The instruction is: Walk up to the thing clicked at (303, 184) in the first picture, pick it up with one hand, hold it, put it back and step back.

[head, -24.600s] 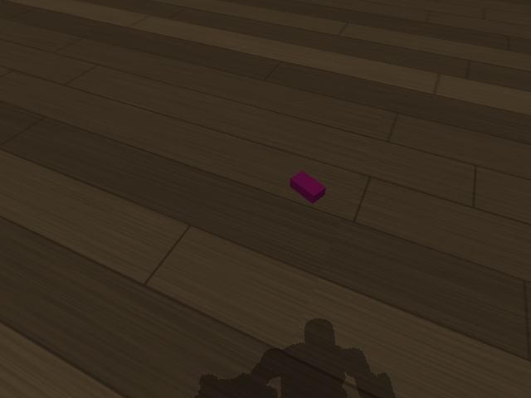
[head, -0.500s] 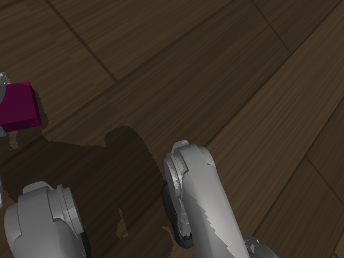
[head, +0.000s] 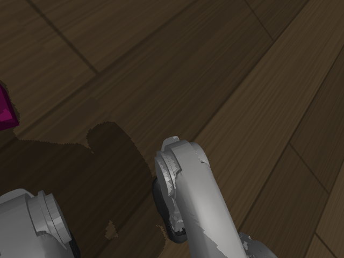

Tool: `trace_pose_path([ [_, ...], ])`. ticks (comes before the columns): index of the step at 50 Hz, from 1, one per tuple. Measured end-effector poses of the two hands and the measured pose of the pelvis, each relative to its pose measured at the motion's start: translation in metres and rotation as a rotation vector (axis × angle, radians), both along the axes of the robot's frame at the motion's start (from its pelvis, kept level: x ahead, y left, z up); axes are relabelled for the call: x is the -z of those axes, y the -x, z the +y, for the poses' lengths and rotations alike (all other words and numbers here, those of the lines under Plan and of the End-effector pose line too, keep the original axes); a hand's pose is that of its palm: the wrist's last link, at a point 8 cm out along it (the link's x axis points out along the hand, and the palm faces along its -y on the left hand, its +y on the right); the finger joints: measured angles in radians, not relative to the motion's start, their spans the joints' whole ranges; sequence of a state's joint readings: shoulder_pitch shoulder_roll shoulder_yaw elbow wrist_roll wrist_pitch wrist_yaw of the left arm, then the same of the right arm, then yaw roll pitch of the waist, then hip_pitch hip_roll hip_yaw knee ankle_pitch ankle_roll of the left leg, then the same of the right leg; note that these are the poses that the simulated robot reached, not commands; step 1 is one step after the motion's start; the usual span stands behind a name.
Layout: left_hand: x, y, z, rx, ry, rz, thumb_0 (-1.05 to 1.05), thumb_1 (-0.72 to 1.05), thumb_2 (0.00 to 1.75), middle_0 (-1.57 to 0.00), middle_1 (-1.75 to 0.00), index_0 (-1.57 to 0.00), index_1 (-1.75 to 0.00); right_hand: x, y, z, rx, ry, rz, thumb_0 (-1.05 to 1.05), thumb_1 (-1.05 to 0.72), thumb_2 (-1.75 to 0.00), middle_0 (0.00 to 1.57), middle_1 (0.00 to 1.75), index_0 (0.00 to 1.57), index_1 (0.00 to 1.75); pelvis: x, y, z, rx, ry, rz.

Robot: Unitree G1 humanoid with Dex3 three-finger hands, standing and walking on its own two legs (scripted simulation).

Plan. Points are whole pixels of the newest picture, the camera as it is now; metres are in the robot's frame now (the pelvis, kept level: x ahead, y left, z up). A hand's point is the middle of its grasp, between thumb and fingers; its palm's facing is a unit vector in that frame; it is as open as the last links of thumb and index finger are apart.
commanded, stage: rest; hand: left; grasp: from above
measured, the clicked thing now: out of the picture +0.47 +0.29 -0.26
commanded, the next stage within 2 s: open in 0.40 s
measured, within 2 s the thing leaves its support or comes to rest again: rests again in 0.08 s
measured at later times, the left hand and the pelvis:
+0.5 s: hand out of the picture +0.46 +0.28 -0.24, palm faces -0.47 -0.13 -0.87, open 11.6 cm; pelvis +0.00 +0.00 +0.00, yaw -1 degrees
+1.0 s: hand out of the picture +0.46 +0.28 -0.25, palm faces -0.46 -0.12 -0.88, open 12.5 cm; pelvis +0.00 +0.00 +0.00, yaw -2 degrees
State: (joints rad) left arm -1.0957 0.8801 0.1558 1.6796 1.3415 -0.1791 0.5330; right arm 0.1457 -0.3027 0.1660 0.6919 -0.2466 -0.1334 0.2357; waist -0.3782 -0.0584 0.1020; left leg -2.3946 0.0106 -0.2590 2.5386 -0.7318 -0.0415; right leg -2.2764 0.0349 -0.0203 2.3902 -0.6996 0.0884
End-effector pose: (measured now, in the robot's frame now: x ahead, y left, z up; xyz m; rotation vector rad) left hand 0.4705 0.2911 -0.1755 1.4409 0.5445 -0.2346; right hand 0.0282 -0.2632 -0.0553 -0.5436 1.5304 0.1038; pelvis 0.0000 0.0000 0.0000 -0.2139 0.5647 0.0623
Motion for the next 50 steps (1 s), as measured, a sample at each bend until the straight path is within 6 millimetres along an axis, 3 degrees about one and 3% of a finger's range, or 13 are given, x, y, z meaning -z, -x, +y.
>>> trace_pose_path([
  [29,0.008,0.002,-0.003,-0.003,-0.008,0.002,-0.02,-0.22,0.64,-0.57,-0.67,-0.57,-0.64,0.001,0.009,0.010,-0.063,-0.051,0.001,0.00,-0.91,-0.90,0.20,0.30,0.20,0.30,0.005,0.005,0.001,0.019,0.018,-0.047],
  [40,0.011,0.003,-0.004,0.012,-0.007,0.003,-0.01,-0.20,0.70,-0.46,-0.75,-0.46,-0.73,-0.003,0.010,0.012,-0.082,-0.056,0.006,0.00,-0.90,-0.89,0.20,0.30,0.20,0.30,0.004,0.006,0.001,0.022,0.021,-0.054],
  [50,0.013,0.001,-0.003,0.010,-0.008,-0.010,0.00,-0.28,0.81,-0.33,-0.84,-0.33,-0.83,-0.010,0.008,0.009,-0.091,-0.042,0.009,0.00,-0.90,-0.89,0.20,0.30,0.20,0.30,0.003,0.005,0.002,0.021,0.028,-0.050],
])
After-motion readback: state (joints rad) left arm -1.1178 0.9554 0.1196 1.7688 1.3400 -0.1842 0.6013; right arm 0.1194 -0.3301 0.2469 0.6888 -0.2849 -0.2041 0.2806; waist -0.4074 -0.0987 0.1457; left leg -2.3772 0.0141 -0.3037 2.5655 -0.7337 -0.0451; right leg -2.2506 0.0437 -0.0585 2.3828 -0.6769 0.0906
